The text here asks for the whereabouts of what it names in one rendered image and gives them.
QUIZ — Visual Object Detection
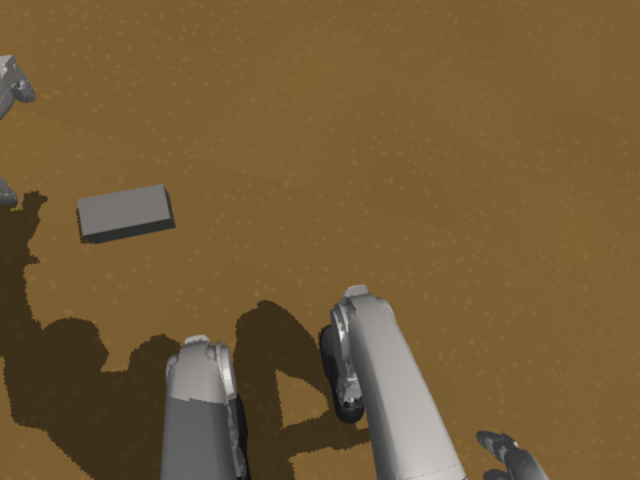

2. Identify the carton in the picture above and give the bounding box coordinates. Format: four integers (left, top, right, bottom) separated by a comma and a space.
77, 184, 176, 244

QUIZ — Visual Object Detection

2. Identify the right robot foot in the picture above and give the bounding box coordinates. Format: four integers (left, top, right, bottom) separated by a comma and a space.
320, 325, 364, 424

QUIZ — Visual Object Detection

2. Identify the left robot foot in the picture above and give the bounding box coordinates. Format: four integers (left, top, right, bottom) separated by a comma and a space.
235, 393, 251, 480

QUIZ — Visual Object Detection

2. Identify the left robot hand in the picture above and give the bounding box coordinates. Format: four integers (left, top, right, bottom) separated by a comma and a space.
0, 55, 36, 205

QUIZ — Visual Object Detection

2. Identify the right robot hand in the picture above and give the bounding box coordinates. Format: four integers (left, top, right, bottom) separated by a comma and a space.
476, 431, 550, 480

